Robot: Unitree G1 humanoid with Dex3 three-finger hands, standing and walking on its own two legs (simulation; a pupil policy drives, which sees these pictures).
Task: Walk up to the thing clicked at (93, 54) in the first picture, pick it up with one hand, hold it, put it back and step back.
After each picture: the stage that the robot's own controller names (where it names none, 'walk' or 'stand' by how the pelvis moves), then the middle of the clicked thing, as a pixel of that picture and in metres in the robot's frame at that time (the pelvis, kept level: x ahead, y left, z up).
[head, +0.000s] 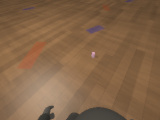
stand; (93, 54) +1.29 -0.07 -0.72
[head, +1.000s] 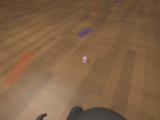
walk; (84, 59) +1.14 +0.19 -0.71
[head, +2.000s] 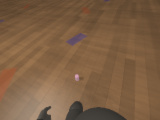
walk; (77, 77) +0.69 +0.26 -0.72
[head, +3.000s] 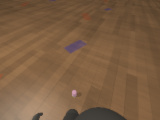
walk; (74, 93) +0.46 +0.18 -0.70
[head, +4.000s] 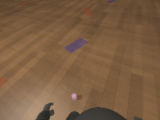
stand; (74, 96) +0.37 +0.21 -0.72
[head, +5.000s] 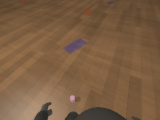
stand; (72, 98) +0.34 +0.21 -0.71
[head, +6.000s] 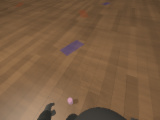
stand; (70, 101) +0.32 +0.24 -0.72
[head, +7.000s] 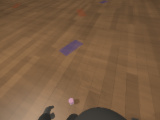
stand; (71, 101) +0.31 +0.24 -0.72
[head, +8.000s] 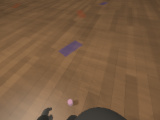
stand; (70, 102) +0.30 +0.24 -0.72
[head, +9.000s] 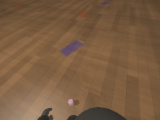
stand; (70, 102) +0.30 +0.24 -0.73
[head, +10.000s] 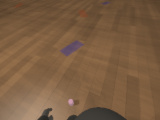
stand; (71, 102) +0.30 +0.24 -0.73
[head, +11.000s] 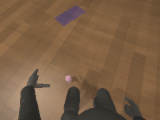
go down; (68, 79) +0.37 +0.22 -0.54
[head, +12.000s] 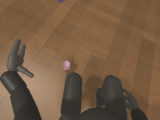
go down; (66, 65) +0.42 +0.22 -0.33
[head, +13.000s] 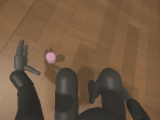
close in; (51, 58) +0.41 +0.25 -0.26
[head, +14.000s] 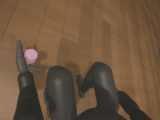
close; (30, 57) +0.41 +0.26 -0.23
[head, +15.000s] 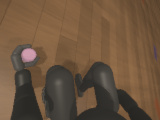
lift; (28, 56) +0.40 +0.26 -0.23
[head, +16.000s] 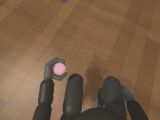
lift; (60, 70) +0.31 +0.22 -0.06
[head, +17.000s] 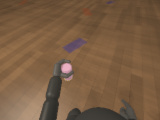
lift; (67, 72) +0.33 +0.17 +0.05
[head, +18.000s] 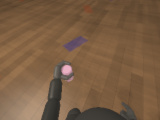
hold; (67, 73) +0.33 +0.17 +0.02
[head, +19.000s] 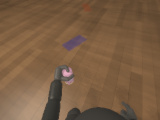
hold; (68, 76) +0.32 +0.17 -0.01
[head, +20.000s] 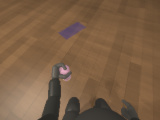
crouch; (65, 73) +0.34 +0.18 -0.05
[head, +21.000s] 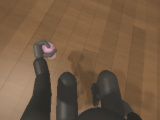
lower; (49, 51) +0.47 +0.25 -0.09
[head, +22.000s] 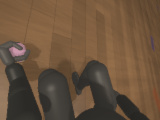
lower; (19, 53) +0.44 +0.27 -0.23
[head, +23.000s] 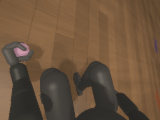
lower; (22, 53) +0.43 +0.27 -0.23
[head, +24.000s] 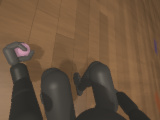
lower; (23, 52) +0.42 +0.27 -0.23
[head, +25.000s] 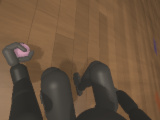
lower; (23, 53) +0.42 +0.27 -0.23
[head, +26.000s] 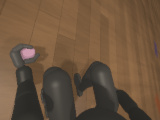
draw back; (28, 54) +0.41 +0.26 -0.23
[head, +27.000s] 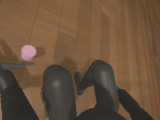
withdraw; (28, 53) +0.41 +0.25 -0.22
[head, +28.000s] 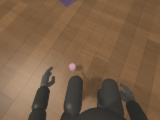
walk; (72, 67) +0.42 +0.18 -0.41
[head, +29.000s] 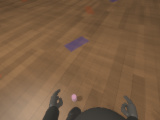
stand; (74, 97) +0.35 +0.18 -0.66
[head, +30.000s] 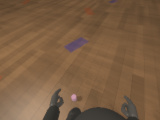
stand; (74, 98) +0.36 +0.19 -0.66
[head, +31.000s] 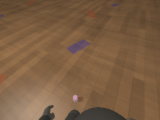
stand; (75, 98) +0.36 +0.17 -0.70
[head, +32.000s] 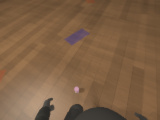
walk; (76, 90) +0.38 +0.16 -0.71
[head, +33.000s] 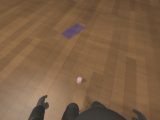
walk; (79, 80) +0.50 +0.09 -0.71
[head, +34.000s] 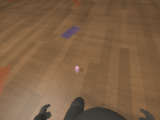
walk; (77, 69) +0.76 +0.27 -0.69
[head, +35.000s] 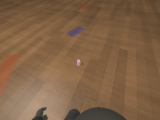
stand; (78, 62) +0.99 +0.21 -0.71
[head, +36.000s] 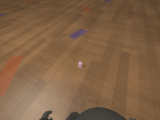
stand; (80, 64) +0.99 +0.20 -0.72
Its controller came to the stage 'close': yes
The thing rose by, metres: 0.73
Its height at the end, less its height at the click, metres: +0.00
